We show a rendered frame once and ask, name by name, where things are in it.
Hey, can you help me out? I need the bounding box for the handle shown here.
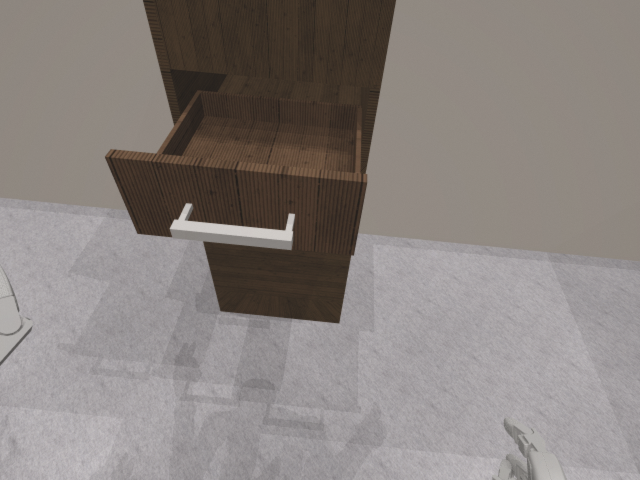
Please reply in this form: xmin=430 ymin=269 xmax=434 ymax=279
xmin=170 ymin=203 xmax=295 ymax=250

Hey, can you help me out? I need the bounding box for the cabinet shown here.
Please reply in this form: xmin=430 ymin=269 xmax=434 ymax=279
xmin=143 ymin=0 xmax=396 ymax=323

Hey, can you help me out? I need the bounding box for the left robot hand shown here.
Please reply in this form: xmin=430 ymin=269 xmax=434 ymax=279
xmin=0 ymin=265 xmax=33 ymax=366

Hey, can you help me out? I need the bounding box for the drawer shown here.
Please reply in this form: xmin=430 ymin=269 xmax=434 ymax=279
xmin=105 ymin=90 xmax=367 ymax=256

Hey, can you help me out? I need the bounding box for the right robot hand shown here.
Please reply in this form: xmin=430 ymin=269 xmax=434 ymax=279
xmin=492 ymin=417 xmax=567 ymax=480

